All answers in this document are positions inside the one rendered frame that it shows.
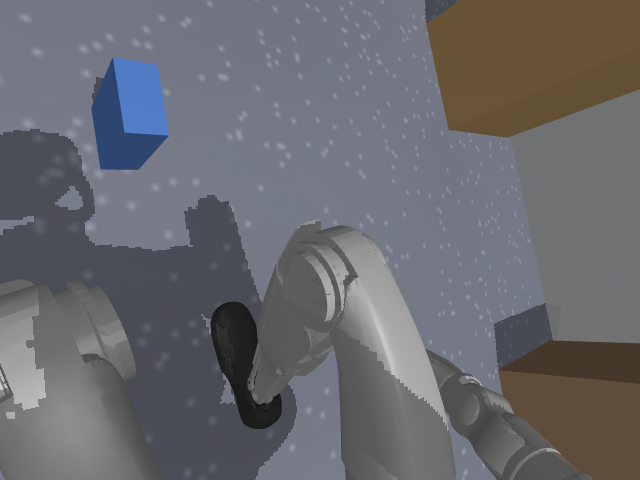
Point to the right robot arm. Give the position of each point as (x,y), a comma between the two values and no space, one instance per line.
(507,444)

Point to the right robot hand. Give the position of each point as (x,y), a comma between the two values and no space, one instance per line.
(442,368)

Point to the right robot foot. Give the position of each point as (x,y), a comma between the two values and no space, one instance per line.
(234,335)

